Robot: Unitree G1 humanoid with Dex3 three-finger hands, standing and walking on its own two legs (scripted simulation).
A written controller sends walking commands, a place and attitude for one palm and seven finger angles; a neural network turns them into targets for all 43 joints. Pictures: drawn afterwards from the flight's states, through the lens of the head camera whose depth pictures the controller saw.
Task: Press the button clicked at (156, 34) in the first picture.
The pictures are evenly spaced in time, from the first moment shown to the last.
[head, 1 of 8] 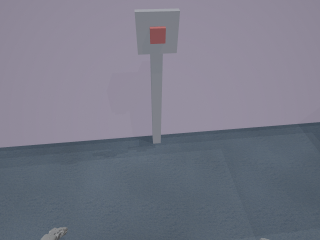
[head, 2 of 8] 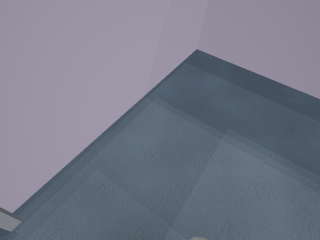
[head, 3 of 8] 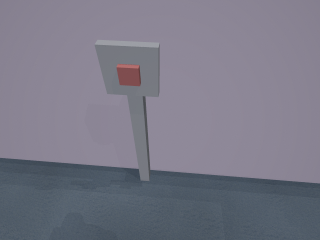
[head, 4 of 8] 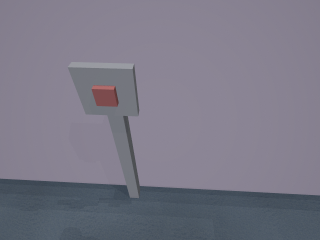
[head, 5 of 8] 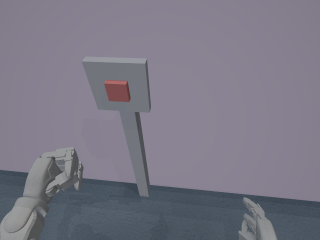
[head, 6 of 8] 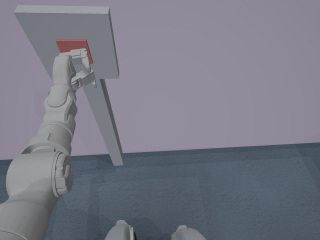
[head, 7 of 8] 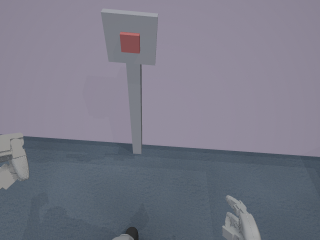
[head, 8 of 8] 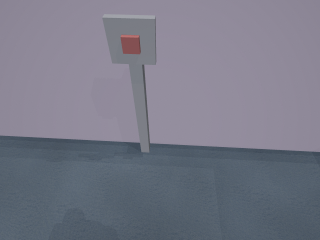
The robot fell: no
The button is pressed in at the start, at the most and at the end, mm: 0 13 0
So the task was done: yes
